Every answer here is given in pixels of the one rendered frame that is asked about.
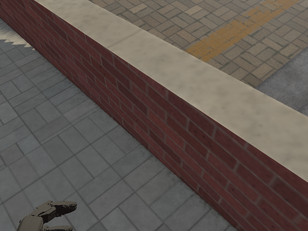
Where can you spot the left robot hand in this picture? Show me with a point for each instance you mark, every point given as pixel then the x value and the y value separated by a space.
pixel 44 213

